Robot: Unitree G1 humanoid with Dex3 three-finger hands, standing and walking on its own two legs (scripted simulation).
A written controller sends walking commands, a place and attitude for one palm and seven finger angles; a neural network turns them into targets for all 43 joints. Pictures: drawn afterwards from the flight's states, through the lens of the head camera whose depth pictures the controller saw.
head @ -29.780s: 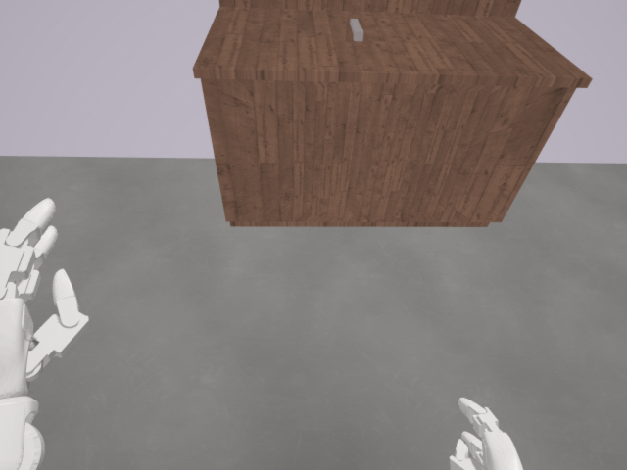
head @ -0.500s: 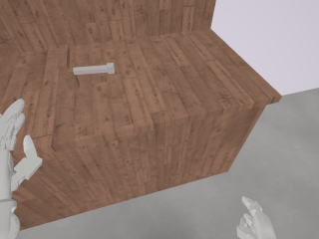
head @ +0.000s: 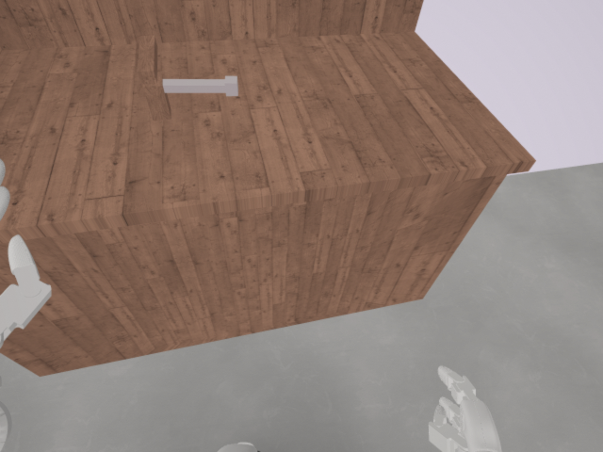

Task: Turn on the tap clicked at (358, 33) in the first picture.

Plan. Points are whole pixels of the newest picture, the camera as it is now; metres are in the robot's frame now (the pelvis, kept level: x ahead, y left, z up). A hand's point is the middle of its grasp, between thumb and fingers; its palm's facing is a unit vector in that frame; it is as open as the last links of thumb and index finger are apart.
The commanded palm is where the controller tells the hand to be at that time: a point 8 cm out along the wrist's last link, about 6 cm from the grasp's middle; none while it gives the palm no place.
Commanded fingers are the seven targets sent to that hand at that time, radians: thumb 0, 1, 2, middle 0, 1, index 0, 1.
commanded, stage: step back with the hand held close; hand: left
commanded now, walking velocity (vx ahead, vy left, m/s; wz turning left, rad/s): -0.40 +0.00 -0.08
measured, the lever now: (231, 86) +0.74 +0.22 +0.07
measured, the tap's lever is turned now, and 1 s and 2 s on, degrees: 82 82 82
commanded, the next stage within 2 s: stop stepping back and stand still in 0.08 s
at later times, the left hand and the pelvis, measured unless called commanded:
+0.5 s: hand (25, 437) +0.11 +0.22 +0.16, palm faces +0.38 -0.86 -0.35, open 7.4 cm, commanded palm +0.05 +0.26 +0.19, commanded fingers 0.00 0.90 0.90 -0.20 -0.30 -0.20 -0.30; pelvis -0.12 -0.02 +0.01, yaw -3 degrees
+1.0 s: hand out of the picture +0.05 +0.22 +0.17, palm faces +0.41 -0.85 -0.34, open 7.4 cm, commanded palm +0.00 +0.26 +0.19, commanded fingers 0.00 0.90 0.90 -0.20 -0.30 -0.20 -0.30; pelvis -0.17 -0.02 +0.00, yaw -1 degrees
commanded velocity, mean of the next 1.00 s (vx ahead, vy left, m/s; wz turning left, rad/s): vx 0.09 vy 0.03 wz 0.00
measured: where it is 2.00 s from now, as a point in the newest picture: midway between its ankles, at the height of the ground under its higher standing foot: outside the picture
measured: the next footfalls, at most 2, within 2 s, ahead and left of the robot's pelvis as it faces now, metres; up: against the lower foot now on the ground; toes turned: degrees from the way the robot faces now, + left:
right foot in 0.14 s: -0.10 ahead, -0.12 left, +0.00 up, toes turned -3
left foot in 0.40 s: -0.08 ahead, +0.07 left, +0.00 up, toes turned -2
